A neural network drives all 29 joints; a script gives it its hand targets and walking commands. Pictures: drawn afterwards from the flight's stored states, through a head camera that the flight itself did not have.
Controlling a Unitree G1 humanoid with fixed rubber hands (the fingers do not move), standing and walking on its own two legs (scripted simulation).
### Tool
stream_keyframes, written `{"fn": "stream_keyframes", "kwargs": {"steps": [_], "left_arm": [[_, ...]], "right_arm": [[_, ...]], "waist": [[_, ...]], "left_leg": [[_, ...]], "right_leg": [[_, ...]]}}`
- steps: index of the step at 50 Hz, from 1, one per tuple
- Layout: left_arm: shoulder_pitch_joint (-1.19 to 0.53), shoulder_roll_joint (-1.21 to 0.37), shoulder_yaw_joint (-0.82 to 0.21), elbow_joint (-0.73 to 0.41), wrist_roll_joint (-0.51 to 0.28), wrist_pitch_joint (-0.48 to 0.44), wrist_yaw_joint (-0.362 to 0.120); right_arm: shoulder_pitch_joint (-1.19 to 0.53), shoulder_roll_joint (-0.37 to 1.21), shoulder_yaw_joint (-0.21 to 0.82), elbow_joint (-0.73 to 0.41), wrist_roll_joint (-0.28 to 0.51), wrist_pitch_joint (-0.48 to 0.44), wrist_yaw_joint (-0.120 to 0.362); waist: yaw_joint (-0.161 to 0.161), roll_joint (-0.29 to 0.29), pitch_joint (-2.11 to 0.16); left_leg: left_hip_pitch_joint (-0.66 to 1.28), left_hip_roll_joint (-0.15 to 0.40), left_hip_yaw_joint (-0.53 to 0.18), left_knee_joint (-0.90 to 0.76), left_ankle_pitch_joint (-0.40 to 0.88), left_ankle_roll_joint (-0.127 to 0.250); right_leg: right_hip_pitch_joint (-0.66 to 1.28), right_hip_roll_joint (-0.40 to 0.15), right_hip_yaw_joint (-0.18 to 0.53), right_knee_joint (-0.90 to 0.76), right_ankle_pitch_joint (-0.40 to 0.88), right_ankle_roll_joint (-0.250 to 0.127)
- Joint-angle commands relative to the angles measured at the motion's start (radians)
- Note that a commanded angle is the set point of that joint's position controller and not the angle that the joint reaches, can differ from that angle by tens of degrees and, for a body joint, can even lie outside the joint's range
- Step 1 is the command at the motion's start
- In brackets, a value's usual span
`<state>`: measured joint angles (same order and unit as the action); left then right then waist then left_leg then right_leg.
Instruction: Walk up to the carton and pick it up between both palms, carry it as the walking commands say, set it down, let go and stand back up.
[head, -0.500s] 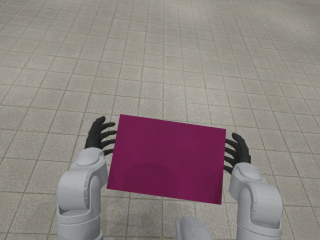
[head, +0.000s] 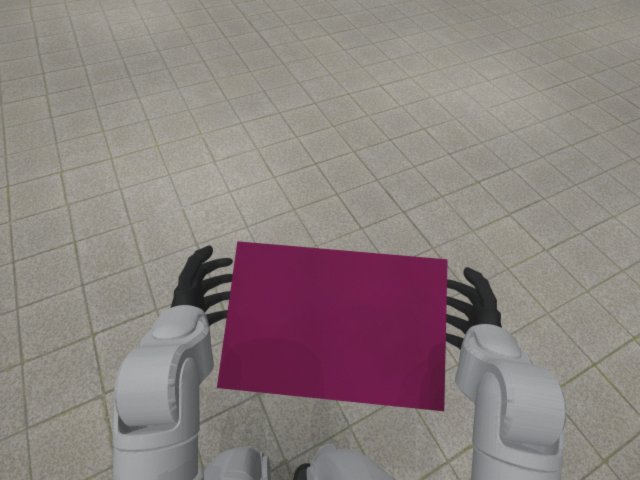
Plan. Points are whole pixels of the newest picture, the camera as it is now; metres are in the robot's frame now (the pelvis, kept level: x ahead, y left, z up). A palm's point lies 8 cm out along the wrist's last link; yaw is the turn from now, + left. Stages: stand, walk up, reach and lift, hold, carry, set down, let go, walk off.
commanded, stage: carry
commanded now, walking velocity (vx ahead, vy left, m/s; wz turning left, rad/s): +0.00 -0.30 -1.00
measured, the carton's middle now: (334, 322) +0.31 -0.01 -0.02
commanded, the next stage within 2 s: none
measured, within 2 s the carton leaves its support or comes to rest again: neither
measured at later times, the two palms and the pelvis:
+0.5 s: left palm (493, 315) +0.27 -0.17 +0.11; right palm out of the picture +0.16 -0.46 +0.08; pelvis -0.04 -0.22 +0.02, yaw -17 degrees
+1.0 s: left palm (512, 421) +0.17 -0.16 +0.11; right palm out of the picture +0.06 -0.45 +0.12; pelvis -0.13 -0.22 +0.03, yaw -17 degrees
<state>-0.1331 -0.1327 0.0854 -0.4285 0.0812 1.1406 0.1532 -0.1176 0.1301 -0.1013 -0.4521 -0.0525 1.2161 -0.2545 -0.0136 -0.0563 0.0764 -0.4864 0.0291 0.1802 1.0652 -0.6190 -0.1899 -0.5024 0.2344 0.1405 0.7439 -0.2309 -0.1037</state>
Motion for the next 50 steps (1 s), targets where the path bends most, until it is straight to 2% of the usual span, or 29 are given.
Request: {"fn": "stream_keyframes", "kwargs": {"steps": [1,2,3,4,5,6,8,10,12,13,14,15,16,17,19,20,23,26,28,33,37,41,44,45,46,47,48,49,50], "left_arm": [[-0.432,-0.989,-0.651,-0.222,-0.351,-0.005,-0.219],[-0.432,-0.985,-0.678,-0.225,-0.366,0.004,-0.205],[-0.404,-0.957,-0.686,-0.189,-0.359,0.015,-0.203],[-0.404,-0.942,-0.678,-0.16,-0.338,0.017,-0.203],[-0.415,-0.96,-0.659,-0.149,-0.333,0.015,-0.208],[-0.448,-0.983,-0.678,-0.136,-0.349,0.024,-0.212],[-0.436,-0.995,-0.682,-0.145,-0.365,0.03,-0.205],[-0.384,-0.998,-0.671,-0.124,-0.361,0.036,-0.186],[-0.32,-0.989,-0.666,-0.104,-0.36,0.05,-0.185],[-0.325,-1.01,-0.672,-0.106,-0.351,0.047,-0.185],[-0.314,-1.034,-0.679,-0.101,-0.339,0.047,-0.188],[-0.283,-1.03,-0.678,-0.091,-0.323,0.046,-0.19],[-0.268,-1.01,-0.667,-0.068,-0.313,0.045,-0.193],[-0.312,-0.985,-0.657,-0.099,-0.312,0.038,-0.197],[-0.306,-1.042,-0.642,-0.112,-0.314,0.022,-0.207],[-0.295,-1.058,-0.628,-0.116,-0.31,0.007,-0.208],[-0.273,-1.038,-0.591,-0.087,-0.32,-0.003,-0.219],[-0.285,-1.026,-0.599,-0.079,-0.326,0.005,-0.229],[-0.29,-1.014,-0.598,-0.075,-0.324,0.012,-0.23],[-0.314,-1.009,-0.605,-0.111,-0.332,0.02,-0.234],[-0.324,-0.981,-0.599,-0.111,-0.33,0.033,-0.233],[-0.351,-0.971,-0.6,-0.117,-0.341,0.043,-0.233],[-0.393,-0.953,-0.602,-0.123,-0.35,0.05,-0.23],[-0.396,-0.96,-0.602,-0.109,-0.348,0.057,-0.226],[-0.368,-0.942,-0.588,-0.079,-0.337,0.064,-0.224],[-0.383,-0.945,-0.591,-0.082,-0.339,0.069,-0.226],[-0.393,-0.954,-0.604,-0.091,-0.342,0.072,-0.226],[-0.399,-0.961,-0.611,-0.096,-0.342,0.069,-0.228],[-0.451,-0.956,-0.631,-0.106,-0.345,0.073,-0.227]], "right_arm": [[-0.471,1.031,0.665,-0.127,0.394,-0.071,0.305],[-0.44,1.035,0.628,-0.086,0.389,-0.073,0.309],[-0.393,1.01,0.627,-0.069,0.375,-0.076,0.316],[-0.374,1.004,0.616,-0.034,0.351,-0.078,0.323],[-0.457,1.001,0.642,-0.089,0.363,-0.081,0.325],[-0.512,0.978,0.644,-0.131,0.356,-0.082,0.321],[-0.512,0.939,0.628,-0.155,0.349,-0.078,0.327],[-0.496,0.913,0.615,-0.173,0.342,-0.066,0.312],[-0.436,0.875,0.612,-0.184,0.328,-0.053,0.302],[-0.464,0.878,0.62,-0.198,0.341,-0.054,0.301],[-0.476,0.867,0.629,-0.214,0.356,-0.055,0.304],[-0.476,0.866,0.641,-0.207,0.362,-0.052,0.308],[-0.514,0.88,0.67,-0.204,0.376,-0.048,0.311],[-0.548,0.888,0.68,-0.186,0.388,-0.052,0.315],[-0.601,0.964,0.733,-0.189,0.438,-0.057,0.325],[-0.641,0.99,0.756,-0.216,0.467,-0.064,0.329],[-0.606,1.008,0.76,-0.204,0.425,-0.06,0.32],[-0.601,0.999,0.753,-0.209,0.397,-0.057,0.311],[-0.618,0.994,0.755,-0.217,0.394,-0.053,0.306],[-0.634,1.024,0.772,-0.229,0.41,-0.045,0.306],[-0.642,1.007,0.764,-0.216,0.403,-0.034,0.301],[-0.649,0.994,0.75,-0.218,0.398,-0.025,0.297],[-0.648,0.985,0.73,-0.197,0.393,-0.016,0.294],[-0.66,0.991,0.724,-0.194,0.395,-0.014,0.294],[-0.636,0.973,0.716,-0.174,0.39,-0.005,0.291],[-0.65,0.968,0.712,-0.18,0.391,-0.004,0.291],[-0.629,0.965,0.694,-0.165,0.385,-0.005,0.293],[-0.633,0.971,0.684,-0.157,0.386,-0.007,0.296],[-0.621,0.976,0.673,-0.129,0.379,-0.003,0.301]], "waist": [[-0.045,0.029,-0.512],[-0.027,0.569,-0.67],[0.006,0.551,-0.629],[0.035,0.385,-0.517],[0.042,0.29,-0.449],[0.037,0.235,-0.387],[0.031,0.263,-0.37],[0.02,0.346,-0.452],[0.02,0.355,-0.53],[0.038,0.269,-0.562],[0.044,0.131,-0.567],[0.041,-0.108,-0.563],[0.032,-0.292,-0.548],[0.02,-0.261,-0.527],[0.016,-0.197,-0.536],[0.027,-0.236,-0.55],[0.042,-0.179,-0.56],[0.041,-0.136,-0.531],[0.041,-0.141,-0.502],[0.04,-0.136,-0.53],[0.04,-0.118,-0.501],[0.037,-0.149,-0.478],[0.018,-0.18,-0.488],[0.013,-0.146,-0.483],[0.009,-0.124,-0.47],[0.005,-0.05,-0.469],[-0.004,0.116,-0.459],[0.009,0.284,-0.443],[0.015,0.282,-0.41]], "left_leg": [[0.761,0.089,-0.04,-0.732,0.197,0.215],[0.822,0.51,-0.412,-0.728,0.535,0.343],[0.722,0.696,-0.412,-0.659,0.786,0.367],[0.528,0.645,-0.272,-0.648,0.839,0.315],[0.508,0.567,-0.178,-0.594,0.864,0.299],[0.46,0.475,-0.112,-0.604,0.829,0.275],[0.47,0.363,-0.003,-0.556,0.961,0.23],[0.557,0.338,0.059,-0.49,1.104,0.185],[0.569,0.322,0.096,-0.39,1.03,0.156],[0.52,0.285,0.136,-0.273,0.917,0.124],[0.383,0.231,0.122,-0.186,0.629,0.097],[0.064,0.143,0.081,-0.04,-0.01,0.07],[-0.143,0.088,0.003,0.08,-0.211,0.029],[-0.141,0.084,-0.052,0.124,-0.213,0.031],[-0.185,0.094,-0.067,0.158,-0.067,0.045],[-0.178,0.077,-0.062,0.112,-0.027,0.059],[-0.141,0.039,-0.097,0.043,0.008,0.089],[-0.046,0.003,-0.115,-0.076,0.045,0.114],[-0.013,-0.017,-0.12,-0.153,0.06,0.129],[0.072,-0.047,-0.109,-0.24,0.137,0.148],[0.126,-0.069,-0.094,-0.28,0.16,0.162],[0.229,-0.074,-0.074,-0.381,0.198,0.187],[0.417,-0.078,-0.011,-0.546,0.253,0.212],[0.487,-0.084,0.035,-0.611,0.246,0.215],[0.544,-0.069,0.044,-0.642,0.231,0.216],[0.583,0.0,-0.023,-0.71,0.163,0.231],[0.501,0.164,-0.231,-0.828,-0.039,0.284],[0.293,0.311,-0.371,-0.845,-0.109,0.329],[0.158,0.353,-0.314,-0.837,-0.112,0.344]], "right_leg": [[-0.164,-0.059,0.103,-0.141,0.613,0.448],[-0.188,-0.081,0.066,0.515,-0.282,0.271],[-0.261,-0.176,0.001,0.684,-0.397,0.208],[-0.206,-0.261,0.025,0.712,-0.332,0.156],[-0.214,-0.261,0.005,0.694,-0.236,0.131],[-0.203,-0.274,-0.039,0.564,-0.169,0.135],[-0.12,-0.24,-0.163,0.311,-0.177,0.139],[-0.039,-0.207,-0.257,0.052,-0.181,0.133],[0.097,-0.214,-0.309,-0.165,-0.085,0.134],[0.231,-0.197,-0.332,-0.309,0.063,0.133],[0.355,-0.224,-0.259,-0.346,0.289,0.127],[0.561,-0.36,-0.04,-0.279,0.795,0.07],[0.621,-0.505,0.187,-0.189,1.234,-0.012],[0.55,-0.533,0.226,-0.221,1.129,-0.038],[0.578,-0.515,0.201,-0.201,1.007,-0.054],[0.616,-0.494,0.167,-0.181,1.043,-0.06],[0.623,-0.476,0.179,-0.198,0.968,-0.072],[0.499,-0.483,0.236,-0.293,0.697,-0.105],[0.471,-0.482,0.255,-0.32,0.655,-0.11],[0.428,-0.45,0.217,-0.375,0.455,-0.074],[0.333,-0.431,0.221,-0.45,0.141,-0.043],[0.217,-0.412,0.188,-0.519,-0.14,-0.021],[0.119,-0.354,0.114,-0.569,-0.294,0.068],[0.084,-0.309,0.057,-0.574,-0.292,0.123],[0.041,-0.273,0.008,-0.557,-0.276,0.164],[0.013,-0.241,-0.035,-0.497,-0.233,0.199],[0.014,-0.17,-0.12,-0.321,-0.186,0.221],[0.123,-0.178,-0.114,-0.019,-0.166,0.135],[0.163,-0.206,-0.119,0.079,-0.155,0.101]]}}
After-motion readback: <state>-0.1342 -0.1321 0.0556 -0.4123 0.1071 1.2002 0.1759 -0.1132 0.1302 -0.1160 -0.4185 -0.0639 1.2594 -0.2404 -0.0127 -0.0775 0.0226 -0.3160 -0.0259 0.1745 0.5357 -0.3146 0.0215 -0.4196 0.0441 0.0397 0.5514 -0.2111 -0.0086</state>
